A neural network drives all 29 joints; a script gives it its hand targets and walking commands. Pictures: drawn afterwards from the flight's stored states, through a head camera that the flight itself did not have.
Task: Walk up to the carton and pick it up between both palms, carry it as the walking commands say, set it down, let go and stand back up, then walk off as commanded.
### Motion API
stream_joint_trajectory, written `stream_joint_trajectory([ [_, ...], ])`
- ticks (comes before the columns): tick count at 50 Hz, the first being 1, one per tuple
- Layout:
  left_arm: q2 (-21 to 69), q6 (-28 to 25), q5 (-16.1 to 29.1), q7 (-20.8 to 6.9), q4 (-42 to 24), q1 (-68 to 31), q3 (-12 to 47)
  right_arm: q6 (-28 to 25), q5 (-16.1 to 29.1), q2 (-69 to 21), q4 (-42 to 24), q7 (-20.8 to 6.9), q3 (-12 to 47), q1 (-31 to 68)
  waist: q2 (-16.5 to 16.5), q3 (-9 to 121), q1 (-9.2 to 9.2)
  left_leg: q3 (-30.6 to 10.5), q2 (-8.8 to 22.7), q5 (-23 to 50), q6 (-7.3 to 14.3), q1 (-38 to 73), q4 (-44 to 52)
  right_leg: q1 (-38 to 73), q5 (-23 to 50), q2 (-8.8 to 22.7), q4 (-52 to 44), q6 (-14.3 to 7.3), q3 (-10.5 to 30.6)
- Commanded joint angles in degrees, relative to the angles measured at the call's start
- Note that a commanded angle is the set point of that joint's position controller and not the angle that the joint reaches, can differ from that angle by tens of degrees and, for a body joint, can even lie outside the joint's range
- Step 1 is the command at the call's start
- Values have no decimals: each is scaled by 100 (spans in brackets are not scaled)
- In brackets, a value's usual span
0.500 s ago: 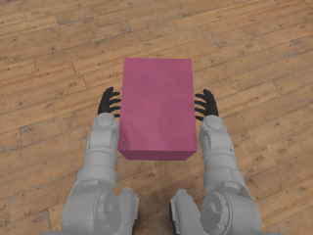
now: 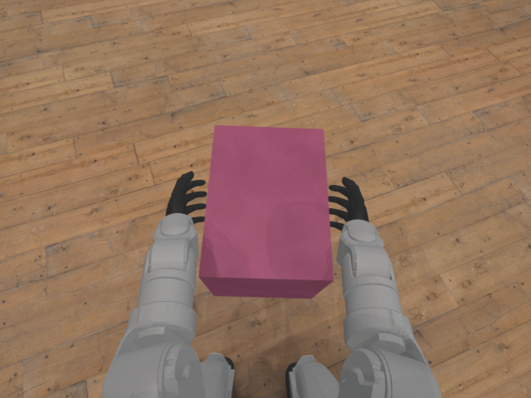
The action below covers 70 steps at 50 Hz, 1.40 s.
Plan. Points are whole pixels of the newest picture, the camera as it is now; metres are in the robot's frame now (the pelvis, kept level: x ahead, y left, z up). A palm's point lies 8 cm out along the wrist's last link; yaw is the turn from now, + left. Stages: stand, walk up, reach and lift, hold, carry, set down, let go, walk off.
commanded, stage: reach and lift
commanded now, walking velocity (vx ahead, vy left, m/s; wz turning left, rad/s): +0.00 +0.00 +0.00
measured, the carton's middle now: (265, 217) +0.42 +0.00 -0.11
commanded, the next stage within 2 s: none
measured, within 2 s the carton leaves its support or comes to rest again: neither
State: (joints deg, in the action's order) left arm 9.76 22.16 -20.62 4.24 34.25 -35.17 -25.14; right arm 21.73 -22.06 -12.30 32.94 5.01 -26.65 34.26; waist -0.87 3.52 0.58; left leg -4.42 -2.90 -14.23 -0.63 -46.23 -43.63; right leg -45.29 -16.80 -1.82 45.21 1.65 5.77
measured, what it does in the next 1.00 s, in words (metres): stands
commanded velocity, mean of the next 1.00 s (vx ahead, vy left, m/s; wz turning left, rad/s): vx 0.00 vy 0.00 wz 0.00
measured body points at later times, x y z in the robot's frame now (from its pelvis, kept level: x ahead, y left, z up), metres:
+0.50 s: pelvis +0.03 +0.00 +0.04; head +0.05 +0.00 +0.49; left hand +0.37 +0.13 +0.04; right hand +0.36 -0.15 +0.04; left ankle +0.06 +0.12 -0.70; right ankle +0.05 -0.13 -0.70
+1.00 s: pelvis +0.02 -0.01 +0.04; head -0.03 +0.00 +0.49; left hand +0.35 +0.14 +0.09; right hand +0.34 -0.14 +0.09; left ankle +0.06 +0.12 -0.70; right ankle +0.05 -0.13 -0.70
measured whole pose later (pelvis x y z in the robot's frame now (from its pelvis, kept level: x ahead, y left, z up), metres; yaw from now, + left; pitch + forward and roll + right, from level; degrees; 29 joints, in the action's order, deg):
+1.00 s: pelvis +0.02 -0.01 +0.04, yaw -1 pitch -6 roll +0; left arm 10.5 40.2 -20.4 6.3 29.0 -26.9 -19.6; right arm 41.4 -21.3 -12.4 28.6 4.9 -19.7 26.6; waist -1.0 1.2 0.1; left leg -4.7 -1.5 -9.9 -0.7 -7.1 -23.3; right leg -6.5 -12.3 -1.4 25.1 0.7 6.0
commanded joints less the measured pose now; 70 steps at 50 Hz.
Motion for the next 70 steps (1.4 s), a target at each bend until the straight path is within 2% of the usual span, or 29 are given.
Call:
stream_joint_trajectory([
  [1, 5777, -120, 930, -1759, 403, -2992, 3007, -137, 918, -5844, 628, -1690, 2928, 2845, 92, 3118, 5, 168, -396, 1140, 73, 2458, 685, 1558, 1149, -451, -832, -118, -292],
  [2, 5838, -94, 960, -1749, 354, -2848, 3091, -118, 964, -5832, 527, -1704, 3011, 2782, 155, 3159, 18, 167, -396, 1218, 59, 2656, 763, 1645, 1216, -453, -879, -111, -309],
  [3, 5811, -73, 949, -1737, 396, -2748, 3043, -92, 974, -5778, 537, -1715, 3016, 2758, 139, 3018, -49, 136, -383, 1264, 63, 2657, 834, 1632, 1204, -431, -946, -117, -290],
  [5, 5835, -53, 970, -1722, 293, -2754, 3137, -83, 965, -5723, 489, -1735, 3010, 2656, 182, 2910, 40, 119, -361, 1281, 39, 2826, 951, 1737, 1219, -422, -1070, -129, -285],
  [10, 5908, 37, 1048, -1659, 83, -2497, 3336, 15, 1086, -5789, 278, -1768, 3224, 2522, 170, 2781, 2, 73, -327, 1267, 26, 3214, 1242, 2183, 1246, -413, -1295, -134, -281],
  [11, 5927, 79, 1065, -1665, 96, -2521, 3323, 47, 1043, -5687, 318, -1767, 3143, 2427, 195, 2660, 84, 73, -332, 1261, 15, 3171, 1269, 2150, 1249, -402, -1354, -140, -274],
  [12, 5974, 109, 1083, -1657, 50, -2409, 3397, 74, 1108, -5736, 199, -1773, 3272, 2451, 178, 2726, 9, 53, -321, 1336, 14, 3328, 1328, 2279, 1293, -415, -1374, -126, -292],
  [20, 5987, 394, 1202, -1690, -109, -1909, 3556, 384, 1288, -5800, -163, -1749, 3612, 2087, 54, 2539, 38, 52, -321, 1690, 40, 3836, 1648, 2916, 1773, -369, -1731, -67, -260],
  [21, 5968, 429, 1236, -1694, -175, -1849, 3554, 457, 1290, -5802, -120, -1737, 3618, 1996, -54, 2469, -1, 48, -325, 1693, 40, 3891, 1681, 2981, 1789, -382, -1750, -37, -271],
  [24, 5955, 594, 1298, -1713, -323, -1818, 3651, 622, 1374, -5835, -230, -1715, 3682, 1894, 11, 2257, 32, 57, -323, 1617, 33, 4027, 1794, 3109, 1765, -361, -1884, -36, -264],
  [26, 5903, 732, 1312, -1750, -289, -1802, 3610, 754, 1371, -5803, -251, -1693, 3607, 1819, 34, 1933, 77, 91, -341, 1381, 42, 3994, 1867, 3098, 1646, -340, -1973, -27, -263],
  [29, 5880, 933, 1339, -1796, -333, -1826, 3579, 946, 1486, -5892, -374, -1696, 3639, 1939, 77, 1716, 6, 124, -319, 1120, 42, 4109, 1986, 3287, 1411, -319, -2075, -35, -269],
  [32, 5837, 1103, 1381, -1830, -385, -1721, 3532, 1134, 1570, -5933, -467, -1705, 3686, 1989, -42, 1597, -73, 119, -304, 1117, 52, 4278, 2065, 3415, 1424, -313, -2165, -14, -276],
  [35, 5810, 1266, 1468, -1871, -499, -1815, 3541, 1310, 1630, -5961, -543, -1688, 3681, 2021, -70, 1413, -48, 151, -303, 1022, 57, 4384, 2136, 3535, 1382, -284, -2284, -19, -254],
  [40, 5785, 1488, 1601, -1919, -652, -2238, 3552, 1542, 1754, -6053, -599, -1671, 3640, 2317, -43, 1174, -73, 202, -258, 608, 55, 4550, 2224, 3557, 874, -240, -2469, -47, -214],
  [43, 5704, 1577, 1539, -1940, -443, -2480, 3331, 1634, 1658, -5982, -304, -1678, 3349, 2448, -62, 852, -59, 255, -244, 191, 56, 4442, 2292, 3473, 330, -202, -2620, -68, -184],
  [47, 5789, 1620, 1548, -1976, -258, -2615, 3196, 1662, 1679, -6007, -260, -1674, 3240, 2678, -77, 1144, -36, 301, -260, 257, 42, 4621, 2292, 3693, 307, -164, -2702, -43, -135],
  [49, 5891, 1650, 1522, -1982, -118, -2545, 3124, 1663, 1659, -5944, -268, -1667, 3189, 2657, 18, 1146, -21, 294, -257, 408, 43, 4619, 2325, 3721, 512, -161, -2704, -47, -153],
  [53, 5932, 1686, 1474, -1964, -8, -2375, 2969, 1724, 1570, -5868, -126, -1701, 3043, 2517, -50, 1037, 15, 242, -236, 659, 35, 4688, 2405, 3743, 734, -216, -2693, -43, -229],
  [54, 5932, 1705, 1448, -1954, -32, -2345, 2953, 1722, 1569, -5844, -166, -1716, 3013, 2513, 87, 1061, -17, 252, -248, 673, 13, 4683, 2428, 3827, 734, -229, -2708, -65, -235],
  [55, 5950, 1724, 1444, -1934, -28, -2287, 2921, 1746, 1559, -5809, -128, -1734, 2988, 2432, 74, 1015, -42, 233, -237, 753, 5, 4691, 2448, 3839, 803, -238, -2698, -77, -244],
  [58, 6030, 1753, 1511, -1877, -279, -2224, 3032, 1780, 1585, -5776, -276, -1796, 3014, 2386, 54, 941, -11, 176, -213, 927, -32, 4778, 2481, 3817, 863, -302, -2701, -109, -271],
  [59, 6067, 1770, 1555, -1850, -371, -2260, 3101, 1803, 1608, -5731, -251, -1819, 3005, 2304, 163, 912, 23, 169, -198, 952, -60, 4797, 2498, 3804, 844, -309, -2689, -132, -278],
  [60, 6073, 1766, 1593, -1832, -480, -2233, 3173, 1796, 1638, -5727, -346, -1845, 3063, 2299, 79, 965, 3, 153, -196, 1061, -57, 4855, 2491, 3820, 930, -334, -2690, -130, -288],
  [62, 6153, 1793, 1617, -1790, -579, -2146, 3285, 1801, 1698, -5685, -448, -1893, 3141, 2270, 253, 971, 39, 147, -180, 1067, -106, 4851, 2513, 3815, 924, -351, -2669, -158, -305],
  [63, 6100, 1794, 1609, -1767, -661, -2100, 3293, 1806, 1689, -5647, -474, -1921, 3150, 2216, 185, 955, 20, 146, -185, 1073, -105, 4853, 2528, 3839, 917, -375, -2683, -159, -318],
  [67, 6194, 1793, 1736, -1696, -977, -2021, 3590, 1776, 1841, -5631, -741, -1987, 3439, 2151, 293, 1211, -1, 121, -193, 1284, -135, 4920, 2539, 3964, 1065, -392, -2653, -164, -311],
  [68, 6211, 1801, 1752, -1687, -951, -1964, 3588, 1785, 1858, -5604, -787, -1983, 3481, 2156, 168, 1236, 2, 109, -191, 1342, -114, 4980, 2511, 3917, 1111, -402, -2648, -148, -304],
  [70, 6226, 1799, 1755, -1676, -1008, -1828, 3647, 1781, 1900, -5580, -930, -1986, 3592, 2104, 181, 1317, -27, 111, -204, 1393, -118, 5019, 2524, 3964, 1137, -415, -2662, -132, -305],
])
